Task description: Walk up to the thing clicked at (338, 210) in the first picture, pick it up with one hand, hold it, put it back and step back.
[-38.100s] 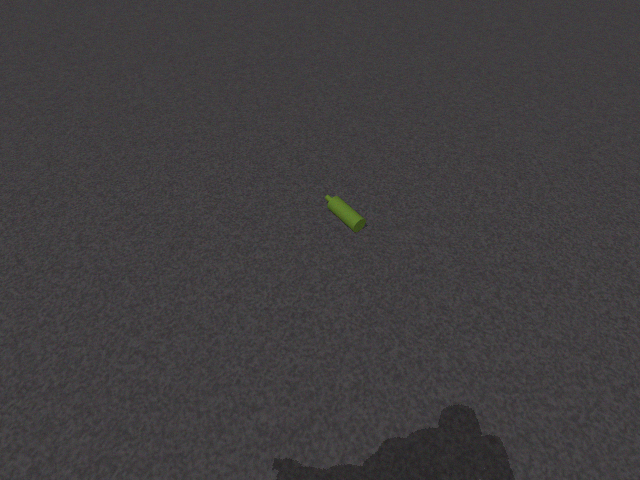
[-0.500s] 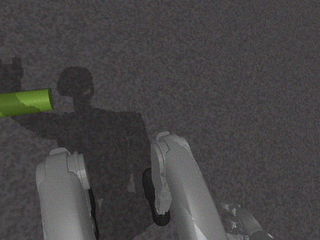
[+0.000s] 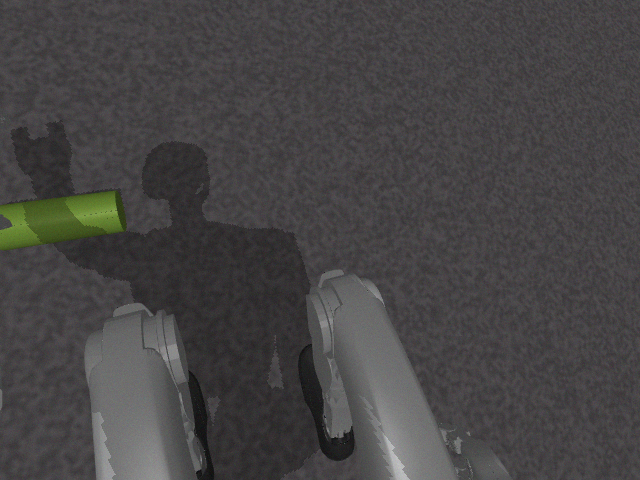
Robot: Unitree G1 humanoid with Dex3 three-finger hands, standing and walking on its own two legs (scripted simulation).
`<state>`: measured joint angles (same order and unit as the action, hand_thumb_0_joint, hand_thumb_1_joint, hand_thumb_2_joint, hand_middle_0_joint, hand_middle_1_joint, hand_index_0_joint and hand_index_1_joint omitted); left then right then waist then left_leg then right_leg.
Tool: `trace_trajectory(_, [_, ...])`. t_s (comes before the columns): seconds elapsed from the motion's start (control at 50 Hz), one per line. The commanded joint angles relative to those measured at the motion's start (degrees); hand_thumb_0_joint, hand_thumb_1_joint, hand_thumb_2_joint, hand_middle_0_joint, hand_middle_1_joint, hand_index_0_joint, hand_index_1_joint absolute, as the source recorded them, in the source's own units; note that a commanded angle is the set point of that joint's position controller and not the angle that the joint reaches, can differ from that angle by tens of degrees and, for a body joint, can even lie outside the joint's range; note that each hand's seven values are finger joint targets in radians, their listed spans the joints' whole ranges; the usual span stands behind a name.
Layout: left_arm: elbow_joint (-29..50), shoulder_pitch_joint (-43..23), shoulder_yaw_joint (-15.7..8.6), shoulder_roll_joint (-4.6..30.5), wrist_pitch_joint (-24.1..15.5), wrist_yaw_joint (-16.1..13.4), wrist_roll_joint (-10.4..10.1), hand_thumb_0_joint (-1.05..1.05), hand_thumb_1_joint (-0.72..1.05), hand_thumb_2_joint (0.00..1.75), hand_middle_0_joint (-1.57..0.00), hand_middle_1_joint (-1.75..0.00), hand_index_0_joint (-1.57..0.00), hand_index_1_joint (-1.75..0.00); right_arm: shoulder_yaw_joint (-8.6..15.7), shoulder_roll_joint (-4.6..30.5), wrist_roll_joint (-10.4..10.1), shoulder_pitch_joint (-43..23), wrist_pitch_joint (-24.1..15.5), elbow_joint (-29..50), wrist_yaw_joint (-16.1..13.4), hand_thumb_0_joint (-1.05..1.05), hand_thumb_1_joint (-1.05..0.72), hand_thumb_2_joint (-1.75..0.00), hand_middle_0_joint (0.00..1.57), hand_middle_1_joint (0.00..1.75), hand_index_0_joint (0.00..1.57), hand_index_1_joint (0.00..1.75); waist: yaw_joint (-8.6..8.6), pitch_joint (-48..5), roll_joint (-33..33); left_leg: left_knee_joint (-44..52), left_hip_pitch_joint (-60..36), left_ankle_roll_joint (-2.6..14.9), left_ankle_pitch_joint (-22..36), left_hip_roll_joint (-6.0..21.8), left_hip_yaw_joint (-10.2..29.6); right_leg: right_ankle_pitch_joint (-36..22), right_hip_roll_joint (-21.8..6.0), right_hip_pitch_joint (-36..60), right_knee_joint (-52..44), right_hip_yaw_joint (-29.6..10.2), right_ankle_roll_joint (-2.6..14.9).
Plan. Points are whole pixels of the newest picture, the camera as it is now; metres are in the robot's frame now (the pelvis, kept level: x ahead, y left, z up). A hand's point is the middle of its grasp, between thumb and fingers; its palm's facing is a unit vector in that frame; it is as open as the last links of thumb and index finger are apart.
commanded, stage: home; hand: left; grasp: from above
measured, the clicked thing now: (46, 221) +0.49 +0.34 -0.33
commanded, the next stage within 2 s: none
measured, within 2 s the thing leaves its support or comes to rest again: neither
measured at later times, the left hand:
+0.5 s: hand out of the picture +0.28 +0.27 +0.08, palm faces -0.13 -0.79 -0.60, open 7.6 cm
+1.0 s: hand out of the picture +0.23 +0.22 +0.28, palm faces +0.22 -0.95 -0.22, open 7.4 cm
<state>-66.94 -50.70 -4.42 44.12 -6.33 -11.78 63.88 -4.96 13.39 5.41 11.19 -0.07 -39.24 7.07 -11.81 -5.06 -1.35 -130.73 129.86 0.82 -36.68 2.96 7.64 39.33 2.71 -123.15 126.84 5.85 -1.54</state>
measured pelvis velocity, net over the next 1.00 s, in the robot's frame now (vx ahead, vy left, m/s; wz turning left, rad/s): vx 0.08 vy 0.01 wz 0.17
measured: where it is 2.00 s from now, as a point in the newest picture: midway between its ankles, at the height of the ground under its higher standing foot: (264, 437)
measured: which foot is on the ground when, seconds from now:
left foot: down 0.00-1.00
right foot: down 0.00-1.00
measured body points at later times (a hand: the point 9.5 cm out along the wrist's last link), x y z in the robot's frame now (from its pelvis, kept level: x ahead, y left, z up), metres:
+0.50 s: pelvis +0.01 +0.00 +0.18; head +0.14 +0.06 +0.61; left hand +0.28 +0.31 +0.12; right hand +0.24 -0.23 +0.09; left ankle +0.08 +0.13 -0.33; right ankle +0.10 -0.12 -0.33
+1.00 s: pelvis +0.08 +0.01 +0.34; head +0.11 +0.02 +0.79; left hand +0.21 +0.27 +0.30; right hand +0.26 -0.21 +0.26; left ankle +0.08 +0.13 -0.33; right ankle +0.10 -0.12 -0.33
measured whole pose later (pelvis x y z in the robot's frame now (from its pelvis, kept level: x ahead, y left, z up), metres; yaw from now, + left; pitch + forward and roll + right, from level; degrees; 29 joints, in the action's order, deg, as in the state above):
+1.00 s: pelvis +0.08 +0.01 +0.34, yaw +10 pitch +13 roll -3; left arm 4.6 25.6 -2.3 12.9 25.7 -3.9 -3.9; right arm -2.8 11.9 -1.7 17.8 -9.3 -30.3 -10.3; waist -4.0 -10.7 -3.2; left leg -60.9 46.8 -0.2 -27.4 2.1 3.0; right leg 28.6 1.0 -41.4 56.8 3.3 -0.3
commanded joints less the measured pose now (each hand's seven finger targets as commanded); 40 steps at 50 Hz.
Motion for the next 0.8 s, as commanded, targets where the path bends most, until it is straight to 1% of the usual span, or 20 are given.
trace_trajectory(0.0, [19.8, -6.2, -3.2, 12.5, 3.0, 3.2, -9.7, 0.00, 0.28, 0.90, -0.21, -0.50, -0.20, -0.51, 7.5, 14.7, -2.3, 10.8, 0.2, 3.4, -0.8, 0.00, -0.89, -0.90, 0.20, 0.30, 0.20, 0.30, 5.26, -46.1, -14.3, 19.5, -38.0, 1.40, 11.3, -1.4, -4.2, -14.9, 1.6, 26.5, -19.4, 0.8, 3.05])
trace_trajectory(0.04, [22.8, 0.3, -3.0, 9.3, 4.3, 5.4, -14.2, 0.00, 0.43, 0.91, -0.21, -0.46, -0.20, -0.47, 7.7, 14.0, -3.1, 9.3, 0.5, 4.3, -1.2, 0.00, -0.90, -0.90, 0.20, 0.30, 0.20, 0.30, 5.53, -42.5, -10.8, 22.0, -36.9, 1.68, 9.8, -1.4, -4.0, -13.8, 1.6, 28.1, -22.0, 0.3, 2.90])
trace_trajectory(0.12, [33.0, 8.7, -4.5, 6.0, 6.4, 8.3, -22.5, 0.00, 0.62, 0.90, -0.20, -0.40, -0.20, -0.40, 8.4, 13.1, -4.3, 6.9, 0.7, 6.2, -2.2, 0.00, -0.90, -0.90, 0.20, 0.30, 0.20, 0.30, 6.93, -41.9, -6.3, 26.4, -40.6, 2.04, 9.8, -1.0, -3.2, -14.2, 1.3, 33.3, -26.5, -0.6, 2.71])
trace_trajectory(0.16, [37.0, 13.0, -2.3, 1.0, 7.2, 9.6, -26.1, 0.00, 0.74, 0.89, -0.20, -0.34, -0.20, -0.34, 8.8, 12.3, -4.7, 5.6, 0.4, 7.1, -2.7, 0.00, -0.90, -0.90, 0.20, 0.30, 0.20, 0.30, 6.53, -38.7, -5.9, 29.5, -41.9, 1.92, 7.7, -0.9, -3.0, -12.5, 1.0, 34.6, -29.2, -1.0, 2.80])
trace_trajectory(0.18, [40.2, 13.3, -2.1, 0.1, 7.4, 9.8, -27.7, 0.00, 0.75, 0.87, -0.20, -0.32, -0.19, -0.33, 9.2, 12.1, -4.9, 5.0, 0.1, 7.4, -3.1, 0.00, -0.90, -0.90, 0.20, 0.30, 0.20, 0.30, 6.64, -38.4, -6.6, 31.4, -43.8, 1.75, 6.2, -0.8, -2.7, -11.2, 0.9, 34.8, -30.4, -1.0, 2.89])
trace_trajectory(0.2, [43.4, 13.8, -3.6, 1.1, 7.6, 9.6, -29.3, 0.00, 0.81, 0.86, -0.19, -0.30, -0.19, -0.30, 9.5, 12.2, -5.2, 4.6, -0.2, 8.1, -3.5, 0.00, -0.90, -0.90, 0.20, 0.30, 0.20, 0.30, 7.45, -39.1, -7.3, 33.1, -46.0, 1.58, 4.6, -0.6, -2.6, -9.8, 0.7, 36.0, -31.7, -1.3, 2.99])
trace_trajectory(0.22, [45.4, 15.1, -3.1, -0.1, 7.9, 9.7, -30.8, 0.00, 0.88, 0.89, -0.20, -0.30, -0.20, -0.30, 9.4, 12.0, -5.4, 3.9, -0.5, 8.4, -4.0, 0.00, -0.90, -0.90, 0.20, 0.30, 0.20, 0.30, 7.30, -37.8, -8.5, 35.3, -47.7, 1.38, 3.0, -0.5, -2.2, -8.8, 0.6, 36.3, -32.9, -1.3, 3.04])
trace_trajectory(0.26, [48.9, 19.2, -1.7, -3.6, 8.8, 9.7, -33.1, 0.00, 0.87, 0.88, -0.20, -0.29, -0.20, -0.29, 9.4, 11.7, -6.0, 2.4, -1.3, 9.3, -4.9, 0.00, -0.90, -0.90, 0.20, 0.30, 0.20, 0.30, 7.09, -35.8, -9.1, 39.3, -50.9, 1.14, -0.1, -0.3, -1.6, -7.0, 0.5, 37.3, -35.2, -1.4, 3.03])
trace_trajectory(0.28, [50.6, 20.3, -3.3, -2.6, 9.2, 9.3, -34.2, 0.00, 0.89, 0.89, -0.20, -0.29, -0.20, -0.29, 9.3, 11.9, -6.3, 1.9, -1.8, 9.6, -5.5, 0.00, -0.90, -0.90, 0.20, 0.30, 0.20, 0.30, 7.94, -35.9, -9.8, 41.5, -53.3, 0.98, -1.7, -0.3, -0.8, -6.2, 0.4, 38.1, -36.1, -1.6, 3.00])
trace_trajectory(0.3, [50.6, 22.9, -3.1, -3.7, 10.0, 9.0, -35.4, 0.00, 0.89, 0.89, -0.20, -0.30, -0.20, -0.29, 9.2, 11.5, -6.5, 1.4, -2.3, 9.7, -6.1, 0.00, -0.90, -0.90, 0.20, 0.30, 0.20, 0.30, 7.90, -34.2, -9.6, 43.1, -54.6, 0.84, -1.9, -0.2, -0.8, -6.0, 0.3, 39.2, -37.6, -1.7, 2.93])
trace_trajectory(0.34, [54.8, 25.9, -1.8, -6.9, 11.2, 8.7, -38.1, 0.00, 0.89, 0.89, -0.20, -0.30, -0.20, -0.29, 9.2, 11.3, -6.8, 0.2, -3.4, 10.0, -7.2, 0.00, -0.90, -0.90, 0.20, 0.30, 0.20, 0.30, 7.36, -34.5, -10.0, 46.2, -59.4, 0.52, -0.8, -0.4, -0.3, -6.9, 0.0, 41.2, -39.8, -1.9, 2.94])
trace_trajectory(0.38, [57.6, 28.6, -2.2, -7.9, 12.7, 8.3, -41.2, 0.00, 0.90, 0.90, -0.20, -0.30, -0.20, -0.30, 8.9, 11.1, -7.1, -1.1, -4.4, 10.4, -8.3, 0.00, -0.90, -0.90, 0.20, 0.30, 0.20, 0.30, 7.55, -34.3, -10.7, 48.5, -63.5, 0.32, 0.2, -0.6, 0.0, -7.6, -0.1, 43.3, -42.0, -2.3, 2.89])
trace_trajectory(0.42, [57.8, 34.7, -0.3, -12.0, 14.4, 8.0, -44.4, 0.00, 0.90, 0.90, -0.20, -0.30, -0.20, -0.30, 8.7, 10.3, -7.3, -1.7, -5.3, 10.2, -9.0, 0.00, -0.90, -0.90, 0.20, 0.30, 0.20, 0.30, 6.66, -30.1, -8.7, 50.8, -64.5, 0.40, 1.4, -0.8, -0.5, -7.9, -0.3, 45.8, -45.2, -2.6, 2.88])
trace_trajectory(0.46, [59.7, 37.0, -1.8, -11.5, 15.8, 7.5, -47.1, 0.00, 0.90, 0.90, -0.20, -0.30, -0.20, -0.30, 8.3, 9.8, -7.4, -2.2, -6.1, 10.8, -9.7, 0.00, -0.90, -0.90, 0.20, 0.30, 0.20, 0.30, 7.11, -29.9, -8.1, 52.7, -67.2, 0.53, 2.7, -1.1, -1.1, -8.6, -0.4, 49.8, -48.5, -3.2, 2.80])
trace_trajectory(0.48, [60.5, 38.7, -1.4, -12.3, 16.6, 7.4, -48.8, 0.00, 0.90, 0.90, -0.20, -0.30, -0.20, -0.30, 8.0, 9.5, -7.4, -2.7, -6.5, 11.2, -10.1, 0.00, -0.90, -0.90, 0.20, 0.30, 0.20, 0.30, 6.64, -28.8, -7.8, 54.0, -67.8, 0.59, 2.7, -1.3, -1.3, -8.2, -0.5, 51.7, -50.1, -3.4, 2.76])
trace_trajectory(0.5, [61.9, 40.3, -1.9, -12.3, 17.3, 7.2, -50.4, 0.00, 0.90, 0.90, -0.20, -0.30, -0.20, -0.30, 7.8, 9.3, -7.5, -3.0, -6.8, 11.8, -10.4, 0.00, -0.90, -0.90, 0.20, 0.30, 0.20, 0.30, 7.27, -27.8, -7.1, 55.6, -68.7, 0.69, 2.0, -1.4, -1.4, -7.6, -0.5, 54.1, -52.3, -3.7, 2.68])
trace_trajectory(0.54, [62.9, 43.1, -1.2, -14.5, 18.6, 7.0, -53.3, 0.00, 0.90, 0.90, -0.20, -0.30, -0.20, -0.30, 7.4, 8.6, -7.6, -3.4, -7.6, 12.1, -11.0, 0.00, -0.90, -0.90, 0.20, 0.30, 0.20, 0.30, 7.05, -25.1, -6.9, 58.7, -71.2, 0.59, 0.9, -1.4, -1.2, -6.7, -0.7, 56.3, -55.2, -4.2, 2.72])
trace_trajectory(0.58, [64.1, 46.6, -1.5, -15.5, 19.9, 6.8, -55.9, 0.00, 0.90, 0.90, -0.20, -0.30, -0.20, -0.30, 7.1, 8.2, -7.6, -2.9, -8.3, 12.7, -11.7, 0.00, -0.90, -0.90, 0.20, 0.30, 0.20, 0.30, 7.39, -24.3, -6.7, 61.1, -74.1, 0.51, 2.5, -1.5, -1.2, -8.0, -0.7, 59.6, -57.8, -4.3, 2.72])
trace_trajectory(0.68, [68.1, 55.3, -1.4, -19.3, 23.8, 6.4, -60.5, 0.00, 0.90, 0.90, -0.20, -0.30, -0.20, -0.30, 5.9, 7.2, -7.6, -1.3, -9.4, 14.0, -13.5, 0.00, -0.90, -0.90, 0.20, 0.30, 0.20, 0.30, 7.83, -21.0, -6.1, 68.4, -81.9, -0.03, 6.7, -1.4, -0.5, -12.2, -0.6, 67.8, -64.0, -3.8, 2.69])
trace_trajectory(0.78, [73.8, 63.1, -1.5, -23.1, 27.3, 6.6, -65.1, 0.00, 0.90, 0.90, -0.20, -0.30, -0.20, -0.30, 5.0, 6.2, -7.5, 0.9, -10.8, 15.2, -15.8, 0.00, -0.90, -0.90, 0.20, 0.30, 0.20, 0.30, 7.30, -17.6, -5.1, 73.5, -87.5, -0.25, 14.9, -1.7, -2.1, -18.4, -0.5, 76.9, -71.0, -3.6, 2.46])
